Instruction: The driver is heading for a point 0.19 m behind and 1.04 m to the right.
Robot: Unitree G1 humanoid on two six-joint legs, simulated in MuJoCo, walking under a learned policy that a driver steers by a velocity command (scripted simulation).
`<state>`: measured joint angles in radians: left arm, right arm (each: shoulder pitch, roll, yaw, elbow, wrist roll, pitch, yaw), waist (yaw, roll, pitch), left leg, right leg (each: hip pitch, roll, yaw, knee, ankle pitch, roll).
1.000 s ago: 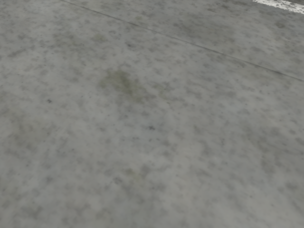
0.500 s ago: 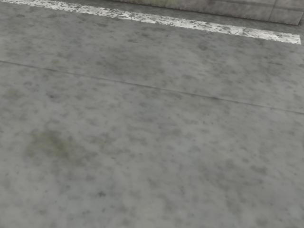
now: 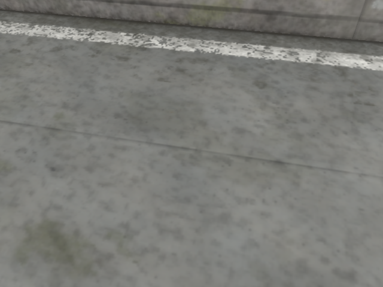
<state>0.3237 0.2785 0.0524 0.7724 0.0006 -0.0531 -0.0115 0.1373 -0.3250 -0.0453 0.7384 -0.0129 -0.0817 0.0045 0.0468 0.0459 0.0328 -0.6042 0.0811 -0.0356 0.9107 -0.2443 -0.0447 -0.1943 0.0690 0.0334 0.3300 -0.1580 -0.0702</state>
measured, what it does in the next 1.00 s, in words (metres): walks ahead, turning right: left foot, then right foot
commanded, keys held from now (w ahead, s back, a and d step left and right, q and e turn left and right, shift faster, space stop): e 0.08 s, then w+e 0.92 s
